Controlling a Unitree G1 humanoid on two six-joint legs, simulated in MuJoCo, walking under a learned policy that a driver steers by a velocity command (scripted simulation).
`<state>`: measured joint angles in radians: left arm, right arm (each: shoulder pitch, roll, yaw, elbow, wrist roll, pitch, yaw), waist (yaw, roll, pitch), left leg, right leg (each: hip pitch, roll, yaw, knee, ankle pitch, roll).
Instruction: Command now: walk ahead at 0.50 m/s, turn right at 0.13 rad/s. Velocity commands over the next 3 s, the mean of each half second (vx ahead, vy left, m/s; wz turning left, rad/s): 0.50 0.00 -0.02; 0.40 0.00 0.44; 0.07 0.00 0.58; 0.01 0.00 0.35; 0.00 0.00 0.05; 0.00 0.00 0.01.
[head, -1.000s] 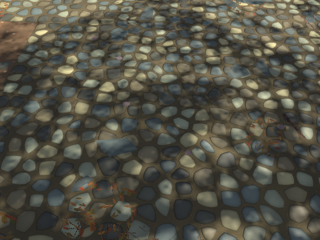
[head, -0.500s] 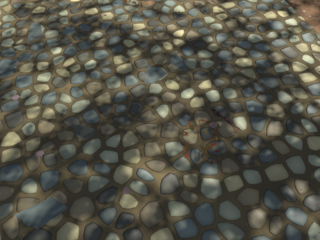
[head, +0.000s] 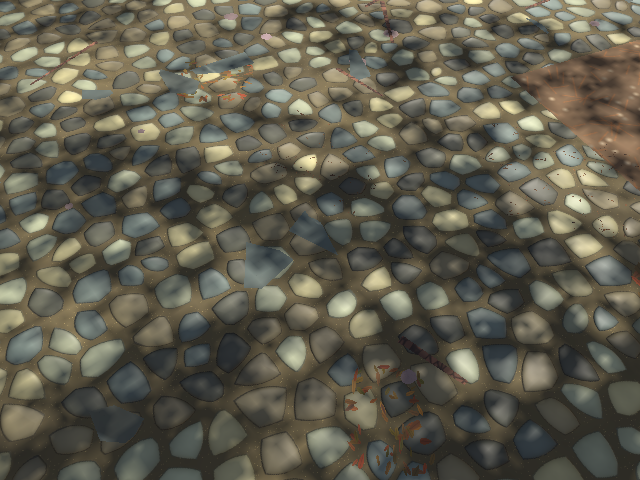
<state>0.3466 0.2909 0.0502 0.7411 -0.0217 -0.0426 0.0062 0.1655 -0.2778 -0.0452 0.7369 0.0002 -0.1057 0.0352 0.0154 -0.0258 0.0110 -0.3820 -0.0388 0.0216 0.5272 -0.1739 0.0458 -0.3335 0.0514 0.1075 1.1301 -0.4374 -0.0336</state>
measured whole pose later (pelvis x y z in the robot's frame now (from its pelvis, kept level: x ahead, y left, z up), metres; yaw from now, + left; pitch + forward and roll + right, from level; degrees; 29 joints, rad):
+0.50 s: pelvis +0.27 -0.05 +0.00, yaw +1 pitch +2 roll +0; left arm 0.08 0.26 0.04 0.65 0.00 -0.09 -0.03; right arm 0.39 -0.30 -0.04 0.87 0.03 -0.06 0.00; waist -0.05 0.02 0.03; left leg -0.25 0.00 -0.06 1.02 -0.46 0.02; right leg -0.44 0.00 -0.05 0.55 -0.16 -0.04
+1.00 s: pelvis +0.52 +0.00 -0.01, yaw +17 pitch +2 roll -2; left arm 0.21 0.30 0.06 0.81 0.00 -0.05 0.01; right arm 0.11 -0.30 -0.06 0.66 -0.01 -0.03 0.04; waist 0.02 0.01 0.08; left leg -0.52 -0.04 0.02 0.60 -0.12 0.09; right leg -0.27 -0.02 -0.05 1.12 -0.56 0.05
